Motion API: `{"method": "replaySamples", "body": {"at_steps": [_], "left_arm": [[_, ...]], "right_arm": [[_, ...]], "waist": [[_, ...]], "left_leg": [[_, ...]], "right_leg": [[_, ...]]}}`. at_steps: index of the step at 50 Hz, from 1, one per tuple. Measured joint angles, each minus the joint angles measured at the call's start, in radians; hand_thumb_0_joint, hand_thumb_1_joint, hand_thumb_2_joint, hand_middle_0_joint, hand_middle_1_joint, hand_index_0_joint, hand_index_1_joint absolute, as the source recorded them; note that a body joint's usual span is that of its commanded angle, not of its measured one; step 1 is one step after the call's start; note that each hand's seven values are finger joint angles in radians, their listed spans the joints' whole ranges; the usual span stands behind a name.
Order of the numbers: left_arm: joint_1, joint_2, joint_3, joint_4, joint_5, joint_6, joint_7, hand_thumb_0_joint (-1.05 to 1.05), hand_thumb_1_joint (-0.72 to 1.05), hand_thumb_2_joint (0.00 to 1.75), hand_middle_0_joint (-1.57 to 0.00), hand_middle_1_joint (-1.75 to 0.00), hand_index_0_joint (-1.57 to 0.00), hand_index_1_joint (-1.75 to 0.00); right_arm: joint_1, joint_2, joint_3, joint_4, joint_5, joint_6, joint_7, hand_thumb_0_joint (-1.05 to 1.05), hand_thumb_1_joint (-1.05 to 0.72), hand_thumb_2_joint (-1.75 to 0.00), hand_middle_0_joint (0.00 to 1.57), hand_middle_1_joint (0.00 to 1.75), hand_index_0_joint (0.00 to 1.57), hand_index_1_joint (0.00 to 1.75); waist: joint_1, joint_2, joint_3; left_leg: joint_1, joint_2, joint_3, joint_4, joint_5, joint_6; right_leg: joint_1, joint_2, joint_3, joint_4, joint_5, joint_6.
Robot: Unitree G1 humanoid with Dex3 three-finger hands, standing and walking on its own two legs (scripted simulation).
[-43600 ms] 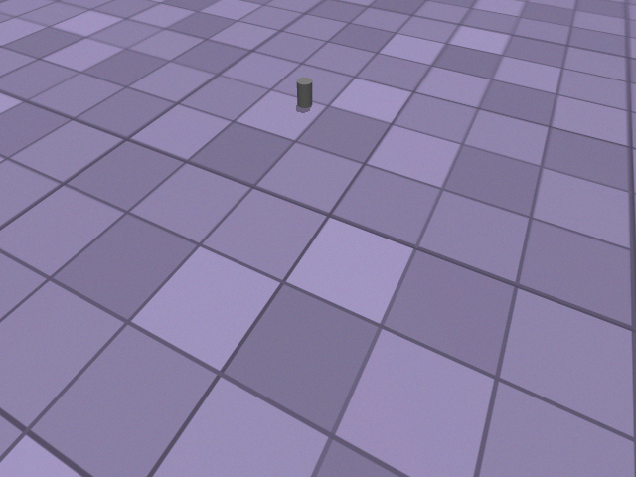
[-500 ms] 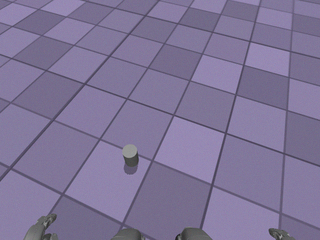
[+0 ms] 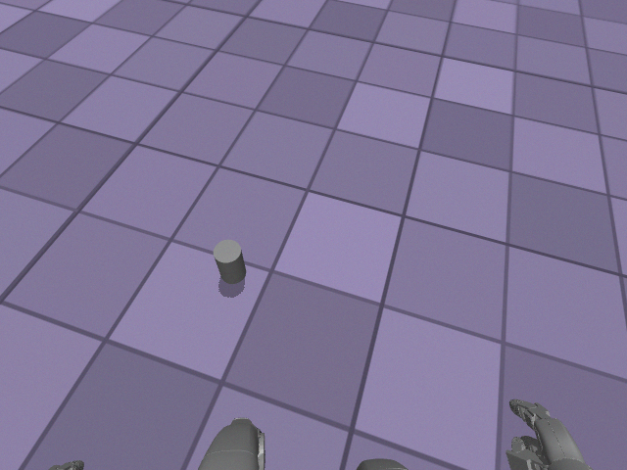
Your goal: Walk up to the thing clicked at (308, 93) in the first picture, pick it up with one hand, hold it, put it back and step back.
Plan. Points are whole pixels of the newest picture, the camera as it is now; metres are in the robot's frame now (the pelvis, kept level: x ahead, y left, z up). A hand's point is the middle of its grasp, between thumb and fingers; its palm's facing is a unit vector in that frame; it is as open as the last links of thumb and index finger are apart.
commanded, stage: step back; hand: left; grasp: from the side
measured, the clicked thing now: (230, 262) +0.76 +0.26 -0.67
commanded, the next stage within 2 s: stand in 1.80 s
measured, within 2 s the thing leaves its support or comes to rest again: neither
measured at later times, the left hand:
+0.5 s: hand out of the picture -0.07 +0.25 -0.13, palm faces +0.11 -0.92 -0.37, open 7.4 cm
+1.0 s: hand out of the picture -0.27 +0.24 -0.13, palm faces +0.12 -0.90 -0.43, open 7.4 cm
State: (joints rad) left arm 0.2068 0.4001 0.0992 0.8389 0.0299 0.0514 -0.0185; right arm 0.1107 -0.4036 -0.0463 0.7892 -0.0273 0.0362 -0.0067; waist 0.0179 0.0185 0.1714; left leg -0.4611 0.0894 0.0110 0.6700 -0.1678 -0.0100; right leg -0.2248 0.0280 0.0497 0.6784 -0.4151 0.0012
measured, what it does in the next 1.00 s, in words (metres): walks backwards: left foot, then right foot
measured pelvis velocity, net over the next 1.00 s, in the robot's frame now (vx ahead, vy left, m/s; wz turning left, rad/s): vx -0.27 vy -0.06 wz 0.12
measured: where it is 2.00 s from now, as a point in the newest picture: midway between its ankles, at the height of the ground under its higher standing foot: outside the picture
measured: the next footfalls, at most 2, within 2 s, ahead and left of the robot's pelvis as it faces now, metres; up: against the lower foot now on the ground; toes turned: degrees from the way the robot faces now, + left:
left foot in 0.32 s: -0.09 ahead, +0.09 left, +0.00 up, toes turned +5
right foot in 0.66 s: -0.22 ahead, -0.18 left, +0.00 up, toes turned +5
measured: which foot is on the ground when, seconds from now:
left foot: down 0.00-0.00, up 0.02-0.30, down 0.32-0.68, up 0.70-0.94, down 0.96-1.00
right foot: down 0.00-0.34, up 0.36-0.64, down 0.66-0.98, up 1.00-1.00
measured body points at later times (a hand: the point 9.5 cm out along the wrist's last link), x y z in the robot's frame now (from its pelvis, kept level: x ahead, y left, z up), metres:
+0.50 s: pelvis -0.17 -0.03 +0.01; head -0.12 -0.01 +0.46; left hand -0.07 +0.30 -0.10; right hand -0.05 -0.33 -0.10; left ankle -0.13 +0.09 -0.71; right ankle -0.16 -0.17 -0.63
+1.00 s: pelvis -0.27 -0.06 +0.01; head -0.25 -0.06 +0.46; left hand -0.27 +0.28 -0.10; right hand -0.19 -0.37 -0.12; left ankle -0.28 +0.07 -0.71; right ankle -0.26 -0.18 -0.71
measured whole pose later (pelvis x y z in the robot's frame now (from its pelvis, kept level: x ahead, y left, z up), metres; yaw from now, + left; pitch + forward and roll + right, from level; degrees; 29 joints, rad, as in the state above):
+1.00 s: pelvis -0.27 -0.06 +0.01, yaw +7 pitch -3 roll +2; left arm 0.25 0.41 0.07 0.94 0.04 0.00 -0.01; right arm 0.25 -0.38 -0.06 0.99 -0.03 0.01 0.02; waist 0.04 -0.02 0.09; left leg -0.24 -0.05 -0.01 0.60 -0.31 0.00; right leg -0.28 -0.07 0.01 0.73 -0.41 0.00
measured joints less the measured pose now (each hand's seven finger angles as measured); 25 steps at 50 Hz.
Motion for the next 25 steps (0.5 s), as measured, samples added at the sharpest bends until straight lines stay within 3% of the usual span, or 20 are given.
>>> {"method": "replaySamples", "body": {"at_steps": [1, 3, 5, 8, 11, 14, 16, 18, 21, 23, 25], "left_arm": [[0.004, -0.013, -0.001, 0.005, 0.005, -0.001, -0.003, 0.0, 0.9, 0.9, -0.2, -0.3, -0.21, -0.29], [0.023, -0.024, -0.012, 0.002, 0.012, 0.002, -0.009, 0.0, 0.9, 0.9, -0.2, -0.3, -0.21, -0.29], [0.034, -0.04, -0.021, 0.003, 0.012, 0.005, -0.004, 0.0, 0.9, 0.9, -0.2, -0.3, -0.21, -0.3], [0.025, -0.052, -0.023, -0.004, 0.017, 0.009, 0.006, 0.01, 0.9, 0.9, -0.2, -0.3, -0.21, -0.3], [-0.006, -0.047, -0.023, -0.03, 0.018, 0.004, 0.017, 0.01, 0.9, 0.9, -0.2, -0.3, -0.21, -0.3], [-0.047, -0.035, -0.027, -0.064, 0.013, -0.004, 0.025, 0.01, 0.9, 0.9, -0.2, -0.3, -0.21, -0.3], [-0.073, -0.023, -0.034, -0.081, 0.004, -0.002, 0.025, 0.0, 0.9, 0.9, -0.2, -0.3, -0.21, -0.3], [-0.097, -0.006, -0.034, -0.078, -0.004, 0.006, 0.026, 0.0, 0.9, 0.9, -0.2, -0.3, -0.21, -0.3], [-0.104, -0.012, -0.032, -0.05, -0.012, 0.025, 0.03, 0.0, 0.9, 0.9, -0.2, -0.3, -0.21, -0.3], [-0.097, -0.009, -0.029, -0.037, -0.02, 0.028, 0.031, 0.0, 0.9, 0.9, -0.2, -0.3, -0.21, -0.29], [-0.085, -0.007, -0.027, -0.032, -0.021, 0.023, 0.028, 0.0, 0.9, 0.9, -0.2, -0.3, -0.21, -0.29]], "right_arm": [[-0.001, -0.008, -0.006, 0.008, 0.004, 0.008, -0.003, 0.01, -0.9, -0.89, 0.2, 0.3, 0.21, 0.3], [0.018, -0.008, -0.013, 0.03, 0.01, 0.022, -0.015, 0.01, -0.9, -0.89, 0.2, 0.3, 0.2, 0.3], [0.046, -0.016, -0.013, 0.047, 0.02, 0.024, -0.019, 0.01, -0.9, -0.89, 0.2, 0.3, 0.2, 0.3], [0.089, -0.024, -0.008, 0.062, 0.028, 0.014, -0.019, 0.01, -0.9, -0.89, 0.2, 0.3, 0.2, 0.3], [0.124, -0.018, -0.001, 0.077, 0.025, 0.013, -0.018, 0.01, -0.9, -0.89, 0.2, 0.3, 0.2, 0.3], [0.139, -0.005, 0.004, 0.089, 0.018, 0.013, -0.014, 0.01, -0.9, -0.89, 0.2, 0.3, 0.2, 0.3], [0.141, 0.003, 0.005, 0.093, 0.014, 0.007, -0.009, 0.01, -0.9, -0.89, 0.2, 0.3, 0.2, 0.3], [0.121, 0.029, 0.006, 0.102, 0.007, 0.006, -0.005, 0.01, -0.9, -0.89, 0.2, 0.3, 0.2, 0.3], [0.109, 0.037, 0.016, 0.091, -0.001, 0.001, 0.007, 0.01, -0.9, -0.89, 0.2, 0.3, 0.2, 0.3], [0.098, 0.043, 0.022, 0.085, -0.005, -0.002, 0.002, 0.01, -0.9, -0.89, 0.2, 0.3, 0.2, 0.3], [0.081, 0.042, 0.023, 0.075, -0.006, -0.001, -0.002, 0.01, -0.9, -0.89, 0.21, 0.3, 0.21, 0.3]], "waist": [[-0.009, 0.023, 0.001], [0.003, 0.011, -0.017], [0.012, 0.007, -0.033], [0.005, 0.009, -0.043], [-0.004, 0.004, -0.036], [-0.012, -0.006, -0.019], [-0.018, -0.016, -0.009], [-0.01, -0.065, 0.018], [-0.026, -0.047, 0.011], [-0.026, -0.045, -0.003], [-0.019, -0.041, -0.015]], "left_leg": [[-0.021, -0.012, -0.041, 0.037, -0.072, 0.004], [-0.066, -0.093, -0.1, 0.197, -0.247, 0.001], [-0.091, -0.164, -0.135, 0.366, -0.274, 0.001], [-0.067, -0.205, -0.135, 0.478, -0.275, -0.005], [0.024, -0.189, -0.106, 0.395, -0.314, -0.012], [0.133, -0.151, -0.061, 0.197, -0.325, -0.004], [0.207, -0.133, -0.032, 0.03, -0.242, 0.012], [0.21, -0.157, -0.007, 0.004, -0.194, 0.034], [0.176, -0.125, -0.024, 0.013, -0.168, 0.045], [0.163, -0.105, -0.027, -0.015, -0.132, 0.042], [0.143, -0.085, -0.025, -0.036, -0.1, 0.039]], "right_leg": [[-0.008, 0.009, -0.017, 0.011, 0.005, 0.0], [-0.038, -0.011, -0.01, 0.039, 0.012, -0.009], [-0.049, -0.032, -0.004, 0.021, 0.041, -0.01], [-0.067, -0.05, -0.019, -0.01, 0.084, -0.011], [-0.095, -0.061, -0.046, -0.016, 0.113, -0.013], [-0.135, -0.074, -0.078, 0.004, 0.133, -0.01], [-0.171, -0.083, -0.096, 0.038, 0.138, -0.005], [-0.198, -0.099, -0.062, 0.074, 0.126, -0.003], [-0.251, 0.0, 0.011, 0.305, -0.093, -0.009], [-0.269, 0.053, 0.054, 0.464, -0.117, -0.015], [-0.252, 0.071, 0.065, 0.522, -0.116, -0.009]]}}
